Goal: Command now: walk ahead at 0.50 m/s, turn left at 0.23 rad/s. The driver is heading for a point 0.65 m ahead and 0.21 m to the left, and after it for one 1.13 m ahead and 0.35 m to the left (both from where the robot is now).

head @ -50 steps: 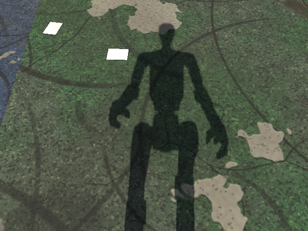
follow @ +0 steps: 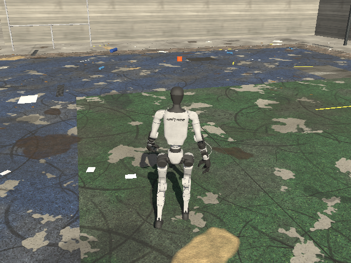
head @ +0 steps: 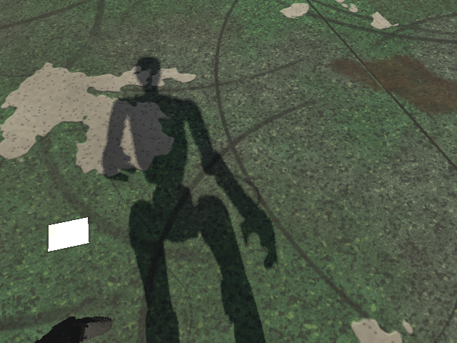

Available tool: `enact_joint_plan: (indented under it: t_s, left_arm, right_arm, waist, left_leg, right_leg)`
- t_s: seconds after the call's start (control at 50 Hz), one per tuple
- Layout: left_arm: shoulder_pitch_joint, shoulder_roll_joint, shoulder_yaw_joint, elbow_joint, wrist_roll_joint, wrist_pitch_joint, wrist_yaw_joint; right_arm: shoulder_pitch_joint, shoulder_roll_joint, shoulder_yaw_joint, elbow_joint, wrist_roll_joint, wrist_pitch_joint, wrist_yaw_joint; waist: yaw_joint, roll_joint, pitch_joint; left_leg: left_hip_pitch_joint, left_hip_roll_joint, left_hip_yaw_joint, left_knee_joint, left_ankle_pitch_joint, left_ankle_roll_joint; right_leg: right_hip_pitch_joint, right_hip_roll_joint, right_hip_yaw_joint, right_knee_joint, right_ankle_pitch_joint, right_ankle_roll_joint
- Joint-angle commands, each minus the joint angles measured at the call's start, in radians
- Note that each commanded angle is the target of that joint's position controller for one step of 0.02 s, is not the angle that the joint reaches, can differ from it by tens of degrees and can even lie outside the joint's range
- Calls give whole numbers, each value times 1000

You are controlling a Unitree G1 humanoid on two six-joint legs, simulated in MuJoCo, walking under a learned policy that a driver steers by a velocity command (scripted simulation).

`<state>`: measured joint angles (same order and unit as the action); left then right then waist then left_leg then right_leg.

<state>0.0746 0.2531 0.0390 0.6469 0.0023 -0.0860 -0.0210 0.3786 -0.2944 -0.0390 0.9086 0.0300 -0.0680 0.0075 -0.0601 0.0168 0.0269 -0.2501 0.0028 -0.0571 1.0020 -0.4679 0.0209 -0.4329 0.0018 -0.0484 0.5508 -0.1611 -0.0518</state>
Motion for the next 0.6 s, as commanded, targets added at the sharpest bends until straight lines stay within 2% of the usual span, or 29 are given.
enact_joint_plan:
  t_s: [0.02, 0.04, 0.06, 0.08, 0.12, 0.16, 0.24, 0.3, 0.36, 0.4, 0.42, 0.44, 0.46, 0.48, 0.5, 0.52, 0.54, 0.56, 0.58, 0.6]
  left_arm:
    - [208, 122, 42, 20, -1, 0, 6]
    - [163, 97, 36, 22, 3, -11, 3]
    - [137, 94, 38, 29, 7, -19, 0]
    - [127, 94, 41, 38, 9, -29, -1]
    - [126, 107, 48, 60, 15, -40, 3]
    - [145, 119, 54, 83, 19, -41, 12]
    - [169, 149, 61, 109, 11, -32, 27]
    - [230, 173, 70, 141, 0, -15, 34]
    - [261, 190, 78, 163, -14, 12, 37]
    - [243, 216, 84, 160, -19, 28, 44]
    - [234, 230, 87, 156, -20, 36, 49]
    - [221, 238, 88, 152, -22, 45, 53]
    - [212, 230, 81, 145, -23, 44, 57]
    - [283, 120, 46, 101, 13, 25, 49]
    - [272, 85, 23, 73, 5, -18, 34]
    - [144, 164, 43, 46, -38, -47, 18]
    - [102, 159, 39, 29, -48, -62, 16]
    - [105, 154, 40, 41, -25, -64, 23]
    - [119, 169, 51, 50, -4, -56, 28]
    - [136, 168, 54, 51, 3, -42, 26]
  right_arm:
    - [-84, -127, -30, -106, 10, -25, -1]
    - [-75, -117, -37, -100, -1, -11, -5]
    - [-47, -93, -35, -91, -1, 5, -7]
    - [-34, -68, -32, -85, 0, 17, -7]
    - [-56, -56, -35, -99, -1, 31, -11]
    - [-103, -52, -37, -119, -6, 32, -9]
    - [-223, -27, -26, -158, -11, 20, 17]
    - [-327, -13, -17, -208, -11, 19, 35]
    - [-384, -22, -18, -257, -9, 20, 53]
    - [-358, -46, -31, -274, -7, 23, 61]
    - [-303, -70, -44, -270, -6, 27, 61]
    - [-187, -110, -67, -247, -3, 28, 56]
    - [-22, -173, -102, -207, -2, 32, 41]
    - [59, -293, -133, -190, -3, 39, 19]
    - [41, -294, -121, -225, -5, 26, 22]
    - [37, -213, -97, -222, -15, 16, 27]
    - [-8, -176, -87, -221, -13, 8, 26]
    - [-81, -143, -77, -232, -9, 5, 25]
    - [-136, -109, -66, -249, -16, 5, 20]
    - [-160, -103, -62, -265, -25, 5, 16]
  waist:
    - [120, -100, -96]
    - [85, -117, -57]
    - [59, -130, -41]
    - [47, -120, -33]
    - [35, -95, -11]
    - [43, -77, 4]
    - [84, -57, 33]
    - [127, -38, 69]
    - [134, -48, 76]
    - [99, -83, 30]
    - [62, -106, -16]
    - [-7, -107, -82]
    - [-93, -74, -167]
    - [-54, 156, -267]
    - [-25, 184, -414]
    - [-78, 81, -336]
    - [-50, 51, -213]
    - [2, -14, -130]
    - [40, -1, -92]
    - [66, 18, -79]
  left_leg:
    - [-483, 97, -36, 218, 89, 7]
    - [-432, 124, -44, 172, 143, 1]
    - [-377, 133, -45, 160, 180, -8]
    - [-357, 134, -43, 155, 204, -15]
    - [-390, 134, -58, 121, 273, -27]
    - [-442, 130, -74, 36, 370, -34]
    - [-417, 114, -6, -204, 552, -25]
    - [-452, 107, 36, -308, 544, -3]
    - [-482, 87, 80, -362, 433, 29]
    - [-388, 31, 139, -371, 333, 65]
    - [-299, -9, 169, -364, 280, 86]
    - [-140, -52, 184, -392, 275, 115]
    - [134, -66, 139, -462, 339, 158]
    - [517, 185, -287, -462, 339, 294]
    - [681, 344, -780, -646, 200, 441]
    - [642, 320, -676, -699, 200, 376]
    - [506, 282, -532, -701, 251, 336]
    - [346, 235, -420, -707, 345, 300]
    - [225, 202, -344, -726, 440, 283]
    - [148, 181, -318, -749, 487, 281]
  right_leg:
    - [458, -313, 388, -302, -74, -169]
    - [367, -277, 308, -343, -27, -151]
    - [301, -261, 254, -380, 6, -145]
    - [265, -257, 210, -404, 56, -149]
    - [250, -255, 128, -429, 144, -152]
    - [281, -250, 62, -434, 205, -149]
    - [316, -227, -61, -446, 234, -117]
    - [414, -262, -95, -428, 259, -113]
    - [534, -295, -121, -357, 379, -98]
    - [569, -296, -151, -246, 685, -74]
    - [571, -292, -162, -146, 852, -62]
    - [535, -271, -180, 20, 925, -42]
    - [389, -230, -197, 257, 803, -2]
    - [-27, -114, -183, 628, 111, 61]
    - [-271, 54, 50, 850, -450, 83]
    - [-383, -7, 150, 869, -386, 58]
    - [-398, -50, 137, 798, -299, 37]
    - [-344, -91, 131, 701, -237, 39]
    - [-268, -117, 130, 629, -196, 49]
    - [-208, -125, 131, 600, -170, 59]
